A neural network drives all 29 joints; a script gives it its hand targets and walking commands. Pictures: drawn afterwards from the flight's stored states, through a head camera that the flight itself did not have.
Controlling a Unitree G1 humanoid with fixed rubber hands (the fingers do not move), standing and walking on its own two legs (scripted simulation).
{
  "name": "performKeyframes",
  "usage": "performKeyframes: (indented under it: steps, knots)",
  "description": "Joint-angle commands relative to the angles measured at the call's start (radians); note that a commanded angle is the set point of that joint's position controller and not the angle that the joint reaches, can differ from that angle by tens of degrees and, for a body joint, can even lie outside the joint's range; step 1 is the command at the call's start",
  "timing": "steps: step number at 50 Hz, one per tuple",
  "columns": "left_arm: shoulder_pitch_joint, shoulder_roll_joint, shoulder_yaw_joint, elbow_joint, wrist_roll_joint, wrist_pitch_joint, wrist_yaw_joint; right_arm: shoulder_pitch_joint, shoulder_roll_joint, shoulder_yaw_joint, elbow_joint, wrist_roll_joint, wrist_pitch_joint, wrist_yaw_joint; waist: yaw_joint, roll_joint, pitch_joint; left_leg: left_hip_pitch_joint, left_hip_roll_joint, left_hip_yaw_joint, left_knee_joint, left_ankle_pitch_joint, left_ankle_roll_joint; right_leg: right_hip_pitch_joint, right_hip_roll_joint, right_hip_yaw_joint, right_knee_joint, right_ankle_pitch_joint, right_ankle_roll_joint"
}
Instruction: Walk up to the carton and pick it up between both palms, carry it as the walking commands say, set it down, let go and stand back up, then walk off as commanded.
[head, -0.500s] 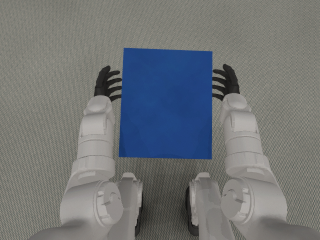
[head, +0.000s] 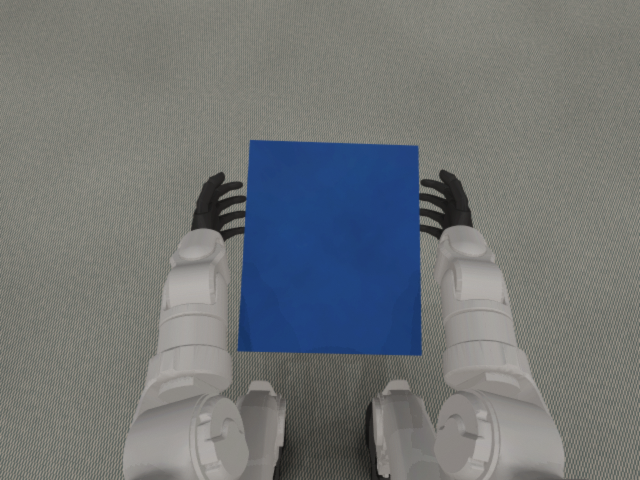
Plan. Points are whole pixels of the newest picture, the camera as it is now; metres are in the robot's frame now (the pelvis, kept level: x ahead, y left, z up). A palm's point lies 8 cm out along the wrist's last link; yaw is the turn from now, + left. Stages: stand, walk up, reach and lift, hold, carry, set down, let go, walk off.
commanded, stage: reach and lift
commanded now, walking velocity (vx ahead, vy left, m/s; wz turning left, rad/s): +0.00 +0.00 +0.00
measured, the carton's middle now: (329, 250) +0.43 +0.00 -0.13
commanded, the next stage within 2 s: none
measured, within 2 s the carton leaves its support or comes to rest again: neither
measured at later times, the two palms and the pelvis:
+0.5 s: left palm (185, 223) +0.40 +0.16 +0.04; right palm (480, 222) +0.40 -0.15 +0.04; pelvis +0.02 +0.00 +0.07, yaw +0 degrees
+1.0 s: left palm (156, 213) +0.38 +0.16 +0.11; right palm (512, 211) +0.38 -0.15 +0.11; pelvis +0.04 +0.00 +0.12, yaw +0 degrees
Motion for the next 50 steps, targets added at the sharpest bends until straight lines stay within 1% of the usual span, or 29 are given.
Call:
performKeyframes:
  steps: [1, 16, 29, 42, 50]
  knots:
    - [-0.565, -0.963, -0.563, 0.094, -0.174, -0.012, -0.310, -0.513, 1.001, 0.546, 0.113, 0.161, 0.001, 0.374, 0.004, -0.004, -0.705, 0.397, -0.165, 0.094, -0.174, 0.177, 0.028, 0.533, 0.161, -0.076, -0.161, 0.192, -0.013]
    - [-0.463, -0.982, -0.579, 0.049, -0.152, 0.004, -0.337, -0.397, 1.027, 0.569, 0.056, 0.130, 0.018, 0.397, -0.001, 0.007, -0.611, 0.575, -0.155, 0.078, -0.341, 0.230, 0.035, 0.710, 0.145, -0.061, -0.323, 0.246, -0.019]
    - [-0.347, -0.968, -0.591, -0.001, -0.143, 0.015, -0.351, -0.275, 1.007, 0.586, -0.004, 0.104, 0.030, 0.408, -0.005, 0.011, -0.496, 0.761, -0.146, 0.062, -0.508, 0.287, 0.037, 0.863, 0.126, -0.047, -0.488, 0.295, -0.023]
    - [-0.202, -0.962, -0.660, -0.068, -0.151, 0.024, -0.342, -0.146, 0.992, 0.643, -0.075, 0.117, 0.038, 0.400, 0.005, -0.007, -0.413, 0.969, -0.141, 0.038, -0.643, 0.408, 0.037, 1.026, 0.122, -0.032, -0.627, 0.395, -0.017]
    - [-0.142, -0.954, -0.703, -0.104, -0.161, 0.038, -0.330, -0.078, 0.978, 0.661, -0.108, 0.126, 0.051, 0.391, 0.009, -0.003, -0.345, 1.088, -0.131, 0.024, -0.733, 0.427, 0.036, 1.129, 0.117, -0.020, -0.713, 0.418, -0.015]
